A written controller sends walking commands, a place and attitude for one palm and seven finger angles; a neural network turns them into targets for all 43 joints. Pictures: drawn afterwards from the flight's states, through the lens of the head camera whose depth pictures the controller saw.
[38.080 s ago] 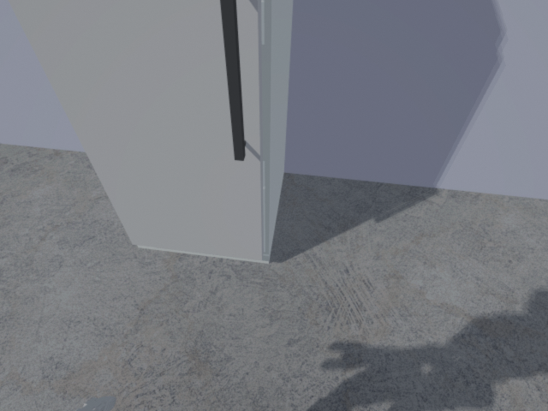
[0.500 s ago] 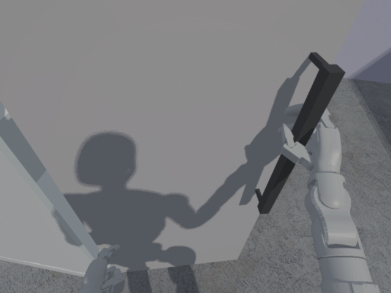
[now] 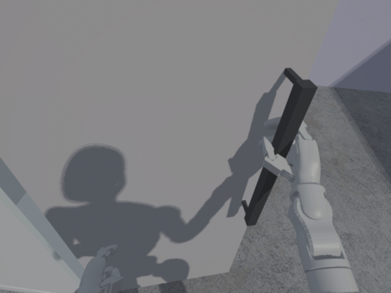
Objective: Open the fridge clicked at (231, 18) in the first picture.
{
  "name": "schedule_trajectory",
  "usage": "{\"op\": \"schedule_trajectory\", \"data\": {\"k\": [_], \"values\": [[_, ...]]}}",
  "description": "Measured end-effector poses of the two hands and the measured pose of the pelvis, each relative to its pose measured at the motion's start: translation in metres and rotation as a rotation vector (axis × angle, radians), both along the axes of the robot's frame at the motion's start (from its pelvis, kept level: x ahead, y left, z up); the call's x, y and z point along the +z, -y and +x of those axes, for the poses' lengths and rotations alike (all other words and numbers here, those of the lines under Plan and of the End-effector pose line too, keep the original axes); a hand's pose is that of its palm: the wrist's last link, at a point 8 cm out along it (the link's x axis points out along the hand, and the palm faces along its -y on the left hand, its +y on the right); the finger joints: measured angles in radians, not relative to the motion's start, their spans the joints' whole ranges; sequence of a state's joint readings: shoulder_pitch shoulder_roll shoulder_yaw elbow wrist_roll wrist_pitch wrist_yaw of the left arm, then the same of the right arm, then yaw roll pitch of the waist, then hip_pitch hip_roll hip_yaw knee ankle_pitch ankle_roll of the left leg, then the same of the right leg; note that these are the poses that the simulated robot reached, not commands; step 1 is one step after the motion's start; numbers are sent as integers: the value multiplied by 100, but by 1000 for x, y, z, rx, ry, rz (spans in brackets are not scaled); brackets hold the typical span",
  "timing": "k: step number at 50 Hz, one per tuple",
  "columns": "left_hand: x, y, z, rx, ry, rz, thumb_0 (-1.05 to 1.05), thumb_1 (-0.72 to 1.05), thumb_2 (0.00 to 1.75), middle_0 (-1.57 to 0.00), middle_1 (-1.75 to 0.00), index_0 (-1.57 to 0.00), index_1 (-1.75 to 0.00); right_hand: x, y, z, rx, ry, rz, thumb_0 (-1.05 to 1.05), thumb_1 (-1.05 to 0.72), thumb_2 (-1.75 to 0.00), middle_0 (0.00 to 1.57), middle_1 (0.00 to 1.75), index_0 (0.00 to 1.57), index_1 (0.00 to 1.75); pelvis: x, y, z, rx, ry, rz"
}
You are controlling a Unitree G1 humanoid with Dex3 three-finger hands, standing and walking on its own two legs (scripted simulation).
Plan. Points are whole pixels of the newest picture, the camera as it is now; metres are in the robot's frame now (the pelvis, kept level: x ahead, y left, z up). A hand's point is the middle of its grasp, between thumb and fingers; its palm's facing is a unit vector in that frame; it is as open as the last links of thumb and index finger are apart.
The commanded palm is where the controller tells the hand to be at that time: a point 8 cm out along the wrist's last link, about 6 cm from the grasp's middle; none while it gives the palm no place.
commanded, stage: stop walking and hold the door back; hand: right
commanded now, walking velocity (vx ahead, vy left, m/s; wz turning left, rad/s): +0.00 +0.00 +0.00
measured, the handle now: (265, 163) +0.37 -0.14 +0.11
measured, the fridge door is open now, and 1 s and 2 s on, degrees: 74 72 72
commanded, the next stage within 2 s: loosen the grip on the handle in 0.18 s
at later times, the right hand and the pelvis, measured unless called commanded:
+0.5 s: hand (273, 153) +0.34 -0.13 +0.16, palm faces +0.08 +1.00 -0.04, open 8.4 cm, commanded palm +0.30 -0.17 +0.17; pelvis -0.02 +0.01 -0.01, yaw +0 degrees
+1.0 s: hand (280, 157) +0.33 -0.14 +0.16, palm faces +0.11 +0.99 -0.12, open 14.6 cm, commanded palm +0.31 -0.20 +0.16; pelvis +0.00 +0.05 -0.01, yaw -2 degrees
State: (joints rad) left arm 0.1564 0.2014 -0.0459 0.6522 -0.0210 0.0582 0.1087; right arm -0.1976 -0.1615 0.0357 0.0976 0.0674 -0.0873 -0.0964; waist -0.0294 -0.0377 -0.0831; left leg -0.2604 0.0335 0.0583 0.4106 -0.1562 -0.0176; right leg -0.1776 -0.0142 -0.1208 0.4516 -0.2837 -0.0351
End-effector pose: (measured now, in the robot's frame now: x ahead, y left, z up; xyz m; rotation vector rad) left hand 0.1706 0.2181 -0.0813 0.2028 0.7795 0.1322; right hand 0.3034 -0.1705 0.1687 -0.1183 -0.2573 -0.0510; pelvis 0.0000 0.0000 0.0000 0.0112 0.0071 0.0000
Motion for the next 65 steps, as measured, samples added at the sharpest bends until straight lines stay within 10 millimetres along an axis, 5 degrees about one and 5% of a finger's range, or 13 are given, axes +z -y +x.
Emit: {"op": "schedule_trajectory", "data": {"k": [15, 22, 33, 39, 52, 65], "values": [[-9, 10, -14, 0, -45, -10, 1, 90, 89, -20, -30, -21, -30, 2, 3, 2, 17, 4, -43, -3, -67, -76, 46, 140, 36, 140, 0, 8, -4, 2, 5, -2], [3, -2, -26, -37, 56, -48, 1, 90, 89, -21, -30, -21, -30, -6, 14, 18, 43, -59, 100, -7, -44, -70, 46, 140, 41, 140, -4, -5, -21, -13, 37, -30], [-5, -46, -38, -37, 77, -37, 1, 90, 89, -20, -30, -21, -30, -11, 10, 4, -64, 37, 6, -1, 27, -34, 43, 136, 26, 128, -8, -32, -10, -5, 32, -29], [-11, -66, -29, -33, 47, -14, 2, 90, 89, -20, -30, -20, -30, -18, 21, 10, -55, -9, -37, 0, 47, -24, 37, 128, 27, 124, -8, -44, -6, -24, 4, -25], [-9, -66, -2, -52, 88, -19, 2, 90, 89, -20, -30, -20, -30, -14, 34, 9, -49, 18, -17, -1, 55, -20, 27, 117, 26, 116, -11, -48, 1, -41, -34, -26], [-15, -46, -20, -29, 45, -7, 1, 90, 89, -20, -30, -20, -30, -6, 74, 16, -42, 40, -12, -1, 55, -20, 26, 115, 25, 115, -13, -29, -4, -39, -45, -16]]}}
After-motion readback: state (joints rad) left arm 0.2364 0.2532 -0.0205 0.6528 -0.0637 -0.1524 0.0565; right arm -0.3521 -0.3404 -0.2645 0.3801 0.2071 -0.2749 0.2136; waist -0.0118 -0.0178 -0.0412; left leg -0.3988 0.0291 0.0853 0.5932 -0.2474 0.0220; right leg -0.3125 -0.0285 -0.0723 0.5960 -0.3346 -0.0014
